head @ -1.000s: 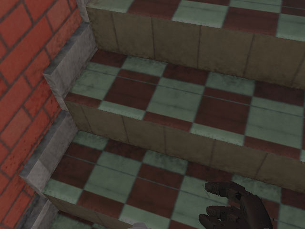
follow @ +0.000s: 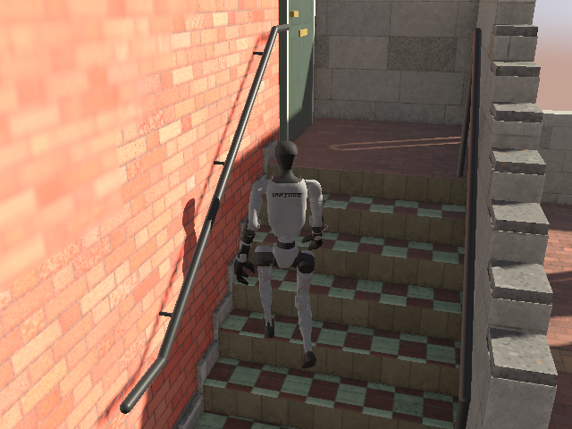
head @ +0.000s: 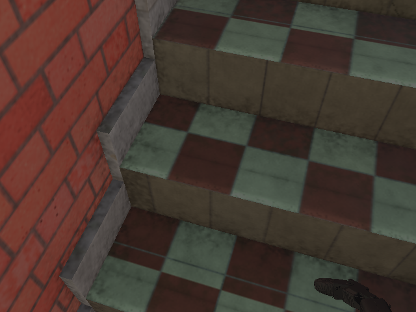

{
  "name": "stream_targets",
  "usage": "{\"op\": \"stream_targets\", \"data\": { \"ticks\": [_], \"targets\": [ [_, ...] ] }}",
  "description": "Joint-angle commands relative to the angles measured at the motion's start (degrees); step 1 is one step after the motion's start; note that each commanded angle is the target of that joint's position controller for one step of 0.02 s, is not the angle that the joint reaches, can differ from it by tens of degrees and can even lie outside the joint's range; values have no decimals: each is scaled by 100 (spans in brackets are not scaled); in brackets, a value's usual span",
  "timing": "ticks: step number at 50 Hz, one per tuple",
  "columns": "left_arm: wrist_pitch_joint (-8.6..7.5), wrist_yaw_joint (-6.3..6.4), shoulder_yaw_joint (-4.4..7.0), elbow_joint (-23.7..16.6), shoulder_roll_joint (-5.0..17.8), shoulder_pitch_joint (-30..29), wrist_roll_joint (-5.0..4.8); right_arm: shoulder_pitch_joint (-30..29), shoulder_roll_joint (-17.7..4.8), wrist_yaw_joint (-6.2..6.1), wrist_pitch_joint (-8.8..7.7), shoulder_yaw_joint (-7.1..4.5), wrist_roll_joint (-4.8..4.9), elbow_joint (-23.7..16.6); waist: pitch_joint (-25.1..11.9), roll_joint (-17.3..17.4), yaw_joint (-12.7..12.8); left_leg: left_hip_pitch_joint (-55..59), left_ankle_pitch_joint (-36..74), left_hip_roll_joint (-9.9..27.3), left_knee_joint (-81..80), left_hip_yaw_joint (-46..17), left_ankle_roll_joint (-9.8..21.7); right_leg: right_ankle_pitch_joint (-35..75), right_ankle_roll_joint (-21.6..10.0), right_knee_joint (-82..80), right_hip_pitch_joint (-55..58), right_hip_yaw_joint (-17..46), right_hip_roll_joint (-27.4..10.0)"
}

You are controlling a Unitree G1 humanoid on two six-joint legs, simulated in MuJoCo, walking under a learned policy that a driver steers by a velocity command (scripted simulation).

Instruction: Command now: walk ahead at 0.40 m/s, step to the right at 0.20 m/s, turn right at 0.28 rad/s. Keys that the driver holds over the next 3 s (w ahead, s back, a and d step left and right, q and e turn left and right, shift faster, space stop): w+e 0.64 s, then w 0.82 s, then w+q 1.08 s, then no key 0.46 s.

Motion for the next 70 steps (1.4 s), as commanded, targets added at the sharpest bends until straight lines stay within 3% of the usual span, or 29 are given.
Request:
{"op": "stream_targets", "data": {
  "ticks": [1, 3, 7, 8, 10, 13, 15, 18, 20, 23, 24, 25, 26, 28, 29, 32, 37, 40, 43, 47, 49, 50, 51, 52, 56, 60, 65, 68, 70],
  "targets": [
    [86, 58, -60, -1734, -218, -1291, 302, 737, -1193, -267, -132, -624, -33, 332, -968, 197, -244, 2816, -2755, 1860, -4840, -5081, 936, 942, 82, 4454, -2894, 267, 333],
    [374, 157, -158, -1847, -332, -1131, 289, 913, -365, -324, -295, -366, -161, 903, -334, -23, 184, 2318, -774, 1615, -4108, -3125, 638, 748, 88, 4987, -3381, 215, 417],
    [636, 150, -237, -2051, -482, -1135, 194, 1264, -406, -144, -685, -260, -97, 1199, 131, 466, 389, 2338, 1747, 1707, -4505, -1253, 246, 164, 155, 4379, -3922, 864, 226],
    [675, -298, -305, -1551, 312, -1157, -111, 35, -779, 681, -784, -231, -199, 1161, -550, 1579, 487, 1517, 44, 1040, -5632, -501, 619, -209, -791, 4122, -3643, 226, 67],
    [894, -558, -63, -1091, 724, -555, -38, -1621, -1546, 955, -840, -461, -121, 754, -348, 1029, 1179, -246, -385, 1127, -6357, -235, 723, -443, -820, 4776, -2032, -319, 13],
    [687, -235, -467, -1485, 21, -2531, 50, 2468, -426, 772, -788, -77, -377, 2163, -638, 847, -778, 5566, 681, 2043, -5382, -1307, 1132, -1146, -774, 6165, -7413, 482, -125],
    [490, -161, -879, -2025, -566, -3718, -23, 3967, -341, 583, -700, 31, -715, 2966, -543, 879, -1188, 7308, 958, 2327, -5494, -1558, 944, -1975, -1160, 6082, -9461, 443, -362],
    [677, 64, -832, -2438, 144, -4014, 75, 2581, -819, 912, -689, 30, -637, 2721, -862, 674, -364, 4736, 449, 1882, -6804, -385, 553, -1804, -1215, 3408, -6941, -273, -1061],
    [1015, -139, -849, -2403, 516, -4141, 32, 1410, -1912, 1332, -624, -283, -364, 2252, -1007, 1115, 9, 2065, 732, 1848, -7945, 124, 648, -2756, -795, 1932, -3027, -603, -538],
    [592, -400, -628, -1081, 701, -1421, -16, 131, -2440, 1054, -840, -397, -150, 1446, -1764, 1129, 977, 4708, 7835, 1903, -5545, 898, 649, -1520, -367, 189, -2328, -1474, 567],
    [470, -367, -476, -712, 1026, -532, 20, 640, -2267, 1114, -845, -324, -319, 1619, -2211, 1026, 1216, 4305, 8853, 1740, -4082, 789, 493, -622, -682, -1147, -613, -1046, 829],
    [460, -221, -254, 29, 2023, 1122, -34, 1311, -1328, 1403, -784, -79, -667, 1418, -3766, -1005, 1052, 1150, 5365, 843, -1369, 152, 48, 990, -1695, -2606, 3053, 2521, -173],
    [514, -180, -42, 321, 2487, 1933, 205, 1595, -1468, 1457, -607, -233, -443, 1415, -3401, -1189, 958, -199, 2514, -206, 423, -1199, 142, -472, -911, -4630, 3245, 5139, -935],
    [294, -337, -138, 743, 1810, 1398, 173, 1339, -854, 1011, -470, -247, -30, 1411, -1507, -2304, 503, -1668, 3339, -844, 3625, -2938, 536, -3014, 250, -4681, 1418, 4149, -695],
    [215, -378, -255, 895, 1272, 664, 42, 1325, -652, 843, -457, -139, -151, 1524, -1206, -2243, 22, -1821, 3502, -792, 4652, -2915, 720, -2665, 78, -4156, 461, 3384, -410],
    [161, -408, -383, 559, 631, -1641, 215, 1194, -718, 868, -372, 71, -55, 1314, -845, 332, -1140, -1663, 3349, -178, 4661, -2123, 751, -1683, -378, -4052, -1554, 2166, -205],
    [176, -274, -582, 1202, -40, 129, 695, 291, -433, 858, -339, 359, -26, 1164, -266, -166, -351, -3809, 1507, -245, 7120, -1681, 840, -1798, -751, -4708, -86, 2006, -763],
    [115, -386, -631, 1047, 337, 202, 823, -637, -750, 730, -341, 380, 86, 362, -490, 362, -267, -3284, 2159, 186, 4579, -917, 750, -1702, -486, -5163, -98, 1189, -607],
    [231, -597, -665, 621, 680, -482, 529, -1176, -731, 811, -77, 404, -10, 34, -244, -433, -430, -257, 1773, 303, 3030, -322, 381, -958, -1019, -6847, -2315, 875, -1005],
    [-78, -632, -257, 716, 1709, -249, -58, -210, -1219, 917, 177, 220, -125, 7, -1142, -950, -878, 202, 126, -702, -240, 496, -169, 8531, -1415, -5267, 1603, 562, -1717],
    [57, -854, -131, 1067, 1419, 547, 351, 1574, -1762, 932, 220, -76, -147, 542, -2391, -167, -871, 2124, 2125, -543, -1311, -982, 604, 9725, -1289, -2777, 1900, 100, -1100],
    [153, -999, -234, 996, 743, 865, 653, 2598, -1956, 873, 243, -178, -132, 995, -3024, 1162, -884, 4111, 1524, 266, -3019, -3593, 1666, 6474, -1021, -1415, -222, 472, -420],
    [385, -1089, -170, 1098, 440, -182, 564, 3226, -1731, 808, 251, -146, -397, 1090, -1955, 2310, -1583, 3770, -1440, 1231, -4971, -6265, 2215, 1121, -670, 1755, -2435, 844, 779],
    [344, -840, -169, 693, 238, -1021, 308, 3833, -1388, 742, -56, -21, -168, 1615, -898, 1856, -1557, 3583, -3197, 1220, -5013, -6668, 1734, 1137, -921, 3950, -4152, 1300, 803],
    [240, -231, -469, -29, -10, -1847, 301, 1740, 113, 754, -361, 301, -115, 2346, -726, 26, -197, 2883, -392, 915, -4429, -3508, 964, 714, -1348, 4748, -5233, 1121, 373],
    [396, -252, -679, -677, -90, -2523, 119, 1471, -251, 858, -595, 227, -311, 2296, -457, 685, 52, 1889, 797, 616, -5644, -1552, 741, -327, -1073, 4750, -4996, -488, -229],
    [628, -221, -919, -1479, -112, -4073, 169, 3918, -464, 798, -661, 309, -654, 3153, -447, 496, -760, 4000, 821, 1095, -6008, -2044, 660, 284, -1099, 3524, -7015, -785, -898],
    [872, -391, -980, -1936, -297, -5019, 348, 3395, -461, 1078, -624, 285, -127, 2853, -248, 1174, -542, 1655, 1689, 1293, -7351, -1269, 1083, -1054, -825, 2058, -3870, -1831, -870],
    [903, -546, -897, -1604, -161, -4188, 256, 3167, -1094, 1181, -790, 194, 43, 2655, -759, 1314, -17, 2373, 6176, 1351, -6552, -955, 1186, -997, -619, 1982, -2909, -1970, -241]
  ]
}}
